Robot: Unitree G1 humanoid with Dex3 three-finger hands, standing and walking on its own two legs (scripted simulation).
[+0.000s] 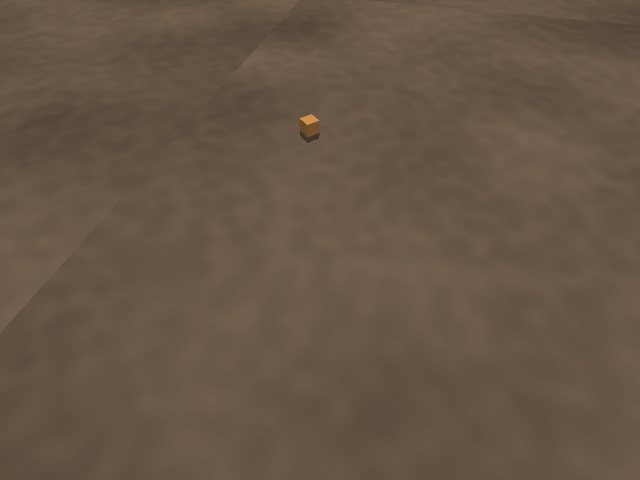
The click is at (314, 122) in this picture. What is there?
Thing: cube
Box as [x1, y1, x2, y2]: [300, 114, 318, 136]
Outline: 311,114 300,118 300,130 306,136 318,132 318,120
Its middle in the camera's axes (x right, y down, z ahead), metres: -0.04 -0.65 +2.14
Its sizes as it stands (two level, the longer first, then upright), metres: 0.078 0.078 0.078
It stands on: the floor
